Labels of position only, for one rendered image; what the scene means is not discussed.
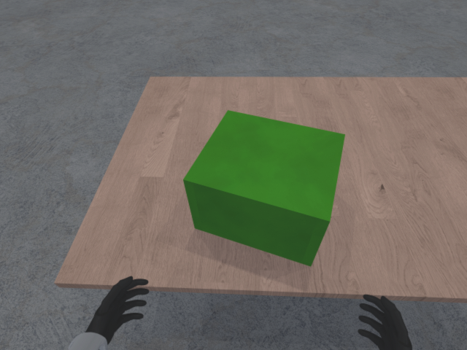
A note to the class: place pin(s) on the right robot hand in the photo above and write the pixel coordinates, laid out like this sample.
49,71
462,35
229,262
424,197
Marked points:
394,334

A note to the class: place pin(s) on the left robot hand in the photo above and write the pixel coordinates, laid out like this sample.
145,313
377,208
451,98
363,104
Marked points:
109,316

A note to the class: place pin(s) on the carton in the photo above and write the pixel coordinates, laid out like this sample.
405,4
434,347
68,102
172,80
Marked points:
267,184

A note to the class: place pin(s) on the table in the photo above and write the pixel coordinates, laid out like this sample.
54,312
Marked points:
399,219

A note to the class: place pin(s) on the robot left forearm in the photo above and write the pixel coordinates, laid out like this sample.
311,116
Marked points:
89,341

